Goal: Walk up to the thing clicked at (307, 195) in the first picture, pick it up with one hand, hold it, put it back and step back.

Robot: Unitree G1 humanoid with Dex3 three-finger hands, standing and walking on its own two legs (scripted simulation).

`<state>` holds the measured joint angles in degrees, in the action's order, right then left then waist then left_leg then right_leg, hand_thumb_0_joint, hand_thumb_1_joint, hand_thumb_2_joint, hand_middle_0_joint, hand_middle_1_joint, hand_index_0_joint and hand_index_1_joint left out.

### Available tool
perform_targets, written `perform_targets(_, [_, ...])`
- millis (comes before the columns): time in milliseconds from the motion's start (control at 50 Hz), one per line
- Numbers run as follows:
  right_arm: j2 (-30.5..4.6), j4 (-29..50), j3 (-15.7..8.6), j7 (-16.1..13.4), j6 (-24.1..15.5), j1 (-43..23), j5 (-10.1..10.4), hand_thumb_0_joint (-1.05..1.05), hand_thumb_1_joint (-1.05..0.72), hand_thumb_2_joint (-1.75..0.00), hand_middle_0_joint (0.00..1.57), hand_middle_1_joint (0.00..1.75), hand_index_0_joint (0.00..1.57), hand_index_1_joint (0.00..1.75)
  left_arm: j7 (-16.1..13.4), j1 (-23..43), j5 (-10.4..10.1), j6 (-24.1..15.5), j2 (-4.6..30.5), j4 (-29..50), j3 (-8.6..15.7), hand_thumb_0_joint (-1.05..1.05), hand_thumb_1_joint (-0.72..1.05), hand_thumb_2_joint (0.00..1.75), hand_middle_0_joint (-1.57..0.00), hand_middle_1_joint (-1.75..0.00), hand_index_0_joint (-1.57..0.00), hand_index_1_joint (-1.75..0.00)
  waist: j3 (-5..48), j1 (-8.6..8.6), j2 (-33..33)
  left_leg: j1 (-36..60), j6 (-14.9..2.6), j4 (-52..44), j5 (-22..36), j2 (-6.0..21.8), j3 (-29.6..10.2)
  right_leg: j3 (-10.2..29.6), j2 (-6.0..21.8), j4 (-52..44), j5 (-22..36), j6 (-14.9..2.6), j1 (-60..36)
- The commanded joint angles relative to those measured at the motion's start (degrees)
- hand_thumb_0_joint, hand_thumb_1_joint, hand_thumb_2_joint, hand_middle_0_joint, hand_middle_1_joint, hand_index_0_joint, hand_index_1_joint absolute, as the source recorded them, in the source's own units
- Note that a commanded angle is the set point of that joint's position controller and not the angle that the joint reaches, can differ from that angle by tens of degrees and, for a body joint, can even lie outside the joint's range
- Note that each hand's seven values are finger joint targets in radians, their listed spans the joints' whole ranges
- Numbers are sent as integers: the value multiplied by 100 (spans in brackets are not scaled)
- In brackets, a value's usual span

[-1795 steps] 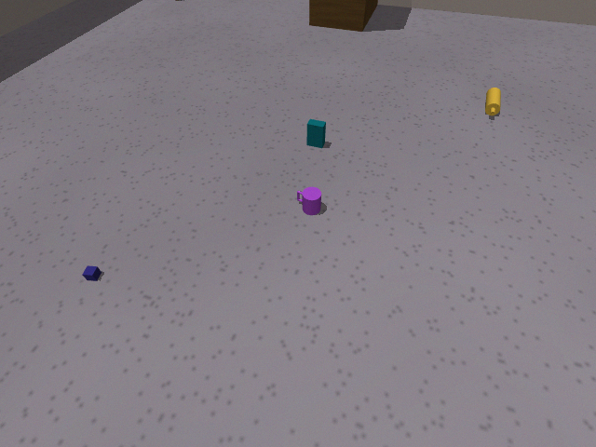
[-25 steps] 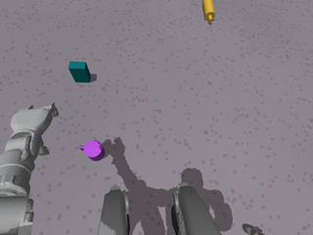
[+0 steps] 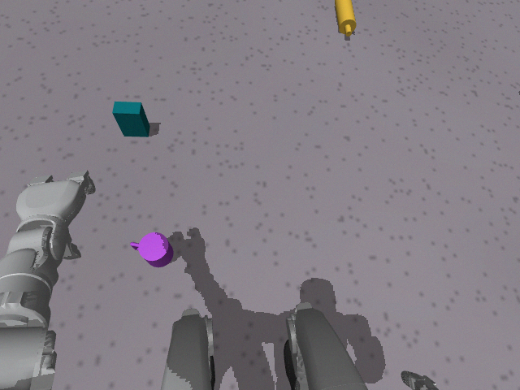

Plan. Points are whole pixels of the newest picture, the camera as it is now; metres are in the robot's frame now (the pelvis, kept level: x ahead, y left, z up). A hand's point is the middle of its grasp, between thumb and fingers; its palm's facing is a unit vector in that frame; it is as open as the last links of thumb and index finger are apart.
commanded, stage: approach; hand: left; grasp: from above
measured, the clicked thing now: (151, 249) +0.47 +0.27 -0.57
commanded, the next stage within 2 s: rest palm in 0.98 s
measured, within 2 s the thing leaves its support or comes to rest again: neither
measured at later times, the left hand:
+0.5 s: hand (119, 238) +0.42 +0.28 -0.28, palm faces -0.45 +0.00 -0.89, open 14.0 cm
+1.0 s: hand (161, 251) +0.44 +0.23 -0.48, palm faces -0.48 -0.05 -0.88, open 13.8 cm
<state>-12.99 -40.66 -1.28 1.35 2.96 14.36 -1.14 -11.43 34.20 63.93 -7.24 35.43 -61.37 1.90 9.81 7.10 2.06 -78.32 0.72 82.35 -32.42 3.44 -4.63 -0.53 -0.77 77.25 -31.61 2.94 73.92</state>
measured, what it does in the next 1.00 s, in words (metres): lowers itself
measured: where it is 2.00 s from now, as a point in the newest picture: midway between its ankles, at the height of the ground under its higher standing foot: outside the picture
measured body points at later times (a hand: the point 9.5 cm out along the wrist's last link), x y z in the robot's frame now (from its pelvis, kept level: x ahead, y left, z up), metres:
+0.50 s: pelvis -0.03 +0.00 -0.13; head +0.18 +0.05 +0.26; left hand +0.44 +0.28 -0.22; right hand +0.02 -0.29 -0.24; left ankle +0.04 +0.12 -0.59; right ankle +0.04 -0.16 -0.59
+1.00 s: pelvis -0.05 -0.01 -0.29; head +0.21 +0.04 +0.07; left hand +0.46 +0.23 -0.43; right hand -0.04 -0.27 -0.39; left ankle +0.04 +0.12 -0.59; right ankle +0.04 -0.16 -0.59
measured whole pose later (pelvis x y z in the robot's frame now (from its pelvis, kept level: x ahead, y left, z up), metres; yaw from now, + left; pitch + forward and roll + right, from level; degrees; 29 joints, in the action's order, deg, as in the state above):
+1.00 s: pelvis -0.05 -0.01 -0.29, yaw -6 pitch +35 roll -9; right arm -13.3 -43.8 6.3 7.2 -5.3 9.0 -10.4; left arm -28.1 61.5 75.0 -11.0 44.9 -94.8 5.8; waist 1.3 18.0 -1.9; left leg -134.3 2.6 136.8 -38.2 0.4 -10.9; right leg -1.3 -3.2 132.1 -39.0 4.3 129.1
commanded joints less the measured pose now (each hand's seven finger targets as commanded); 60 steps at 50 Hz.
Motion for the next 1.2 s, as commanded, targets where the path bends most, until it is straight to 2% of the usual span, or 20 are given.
perform_targets(0, [-1126, 271, -363, -72, -119, 737, -2, 0, -94, -91, 20, 30, 20, 30, -253, 1759, 14, -140, 1495, 865, 332, 0, -32, 79, -26, -85, -22, -90, 2549, 77, 788, 2177, -172, -847, 1551, -155, 187, -209, -207, -798, 1226, -462, -836])
perform_targets(60, [-1145, 237, -363, -55, -131, 737, -27, 0, -91, -91, 20, 30, 20, 30, -265, 1934, 72, -218, 1460, 736, 251, 0, -52, 94, -15, -94, -13, -96, 2450, 132, 755, 2027, -164, -731, 1509, -144, 180, -231, -208, -656, 1196, -459, -622])
perform_targets(120, [-1170, 237, -365, -47, -146, 774, -36, 0, -91, -91, 20, 30, 20, 30, -311, 2125, 183, -297, 1484, 439, 204, 0, -54, 96, -16, -92, -13, -96, 2281, 184, 705, 1662, -161, -604, 1134, -156, 151, -234, -195, -499, 915, -469, -297])
perform_targets(140, [-1182, 220, -339, -27, -150, 750, -61, 0, -91, -91, 20, 30, 20, 30, -320, 1887, 178, -280, 1292, 23, 121, 0, -53, 95, -15, -94, -13, -97, 2114, 215, 539, 1475, -182, -461, 1127, -151, 144, -261, -196, -391, 883, -465, -85])
perform_targets(160, [-1165, 212, -346, -17, -174, 721, -71, 0, -91, -91, 20, 30, 20, 30, -375, 2260, 183, -336, 1357, 270, 142, 0, -52, 95, -14, -96, -12, -98, 2259, 197, 679, 1352, -164, -374, 1075, -153, 136, -267, -200, -238, 865, -481, -6])
perform_targets(260, [-1261, 155, -312, 88, -252, 711, -163, 0, -91, -90, 20, 30, 20, 30, -526, 2412, 430, -402, 1252, -526, 24, 0, -53, 95, -11, -103, -10, -104, 2381, 271, 801, 761, -152, 318, 1325, -164, 25, -353, -202, 592, 988, -505, 941])
perform_targets(300, [-1312, 139, -344, 126, -274, 713, -191, 0, -91, -91, 20, 30, 20, 30, -609, 2533, 579, -446, 1517, -587, 157, 0, -54, 95, -10, -105, -10, -105, 2746, 220, 827, 601, -149, 609, 1356, -178, -2, -398, -216, 943, 1020, -518, 1190])
perform_targets(420, [-1344, 47, -361, 282, -375, 780, -349, 0, -92, -91, 20, 30, 20, 30, -917, 3429, 755, -552, 1691, -256, 297, 0, -54, 95, -8, -112, -10, -110, 3805, 310, 1508, 345, -120, 1510, 1600, -216, 70, -473, -195, 1853, 1243, -500, 1813])
perform_targets(480, [-1362, -47, -384, 292, -425, 764, -381, 0, -92, -91, 20, 30, 20, 30, -1096, 3936, 793, -486, 1666, -268, 280, 0, -57, 97, -9, -111, -10, -110, 3979, 408, 1623, 162, -113, 1756, 1155, -194, 43, -543, -190, 2190, 940, -505, 2315])
perform_targets(500, [-1389, -88, -359, 303, -448, 801, -410, 0, -92, -91, 20, 30, 20, 30, -1142, 3692, 813, -422, 1583, -760, 282, 0, -57, 98, -9, -110, -9, -110, 3745, 487, 1525, -35, -117, 1855, 988, -196, 51, -564, -161, 2271, 837, -484, 2410])
perform_targets(620, [-1415, -214, -200, 345, -565, 668, -513, 0, -92, -90, 20, 30, 20, 30, -1391, 4259, 885, -237, 1887, -1369, 407, 0, -55, 98, -11, -107, -11, -107, 3573, 624, 1480, -968, -144, 2477, 121, -248, 121, -622, -134, 2861, 263, -494, 2994])
perform_targets(680, [-1386, -237, -85, 373, -645, 567, -596, 0, -91, -90, 20, 30, 20, 30, -1463, 4583, 857, -260, 1851, -1766, 327, 0, -55, 97, -10, -108, -11, -107, 3318, 843, 1186, -1792, -209, 2891, -361, -283, 207, -631, -175, 3029, -198, -470, 3210])
perform_targets(720, [-1387, -277, 11, 397, -701, 519, -629, 0, -91, -90, 20, 30, 20, 30, -1520, 4580, 856, -275, 1944, -2020, 326, 0, -54, 96, -10, -109, -11, -108, 3226, 822, 1185, -2069, -212, 3102, -403, -307, 248, -634, -188, 3196, -294, -473, 3315])
perform_targets(800, [-1476, -272, 140, 448, -785, 616, -746, 0, -91, -90, 20, 30, 20, 30, -1628, 4699, 978, -339, 1988, -2376, 316, 0, -54, 96, -10, -106, -11, -106, 3303, 1061, 1312, -2143, -205, 3579, -140, -293, 187, -751, -192, 3660, 14, -456, 3486])
perform_targets(860, [-1536, -289, 239, 493, -814, 635, -817, 0, -91, -90, 20, 30, 20, 30, -1767, 4525, 972, -376, 2157, -2638, 393, 0, -51, 94, -12, -104, -13, -103, 3250, 1010, 1270, -2462, -221, 3864, 49, -300, 214, -810, -250, 3852, 171, -438, 3432])
perform_targets(900, [-1570, -258, 310, 527, -832, 637, -897, 0, -91, -90, 20, 30, 20, 30, -1849, 4578, 1022, -394, 2214, -2703, 394, 0, -51, 94, -10, -106, -12, -104, 3188, 1107, 1430, -2501, -207, 4025, 93, -280, 187, -870, -289, 4020, 240, -437, 3487])
perform_targets(1040, [-1703, -171, 331, 667, -877, 587, -989, 0, -91, -90, 20, 30, 20, 30, -2156, 4234, 1041, -308, 2687, -2214, 843, 0, -53, 96, -10, -102, -11, -101, 3383, 921, 1975, -2398, -164, 4420, 482, -246, 197, -956, -343, 4480, 668, -427, 3499])
perform_targets(1120, [-1698, -180, 211, 748, -843, 607, -961, 0, -91, -90, 20, 30, 20, 30, -2013, 4039, 903, -131, 2426, -1754, 824, 0, -58, 99, -7, -100, -6, -101, 3495, 876, 2154, -2180, -130, 4499, 815, -235, 190, -1003, -335, 4624, 987, -430, 3554])
perform_targets(1140, [-1667, -209, 212, 778, -824, 567, -940, 0, -91, -90, 20, 30, 20, 30, -1952, 3862, 893, -95, 2253, -1932, 669, 0, -58, 100, -7, -99, -6, -100, 3413, 880, 2124, -2274, -133, 4531, 865, -228, 170, -1003, -369, 4657, 1045, -435, 3542])
perform_targets(1180, [-1720, -249, 171, 823, -797, 676, -948, 0, -91, -90, 20, 30, 20, 30, -1831, 3636, 814, -52, 2189, -2114, 695, 0, -57, 99, -7, -100, -6, -101, 3129, 980, 1841, -2532, -166, 4594, 973, -235, 156, -1021, -366, 4643, 1197, -397, 3450])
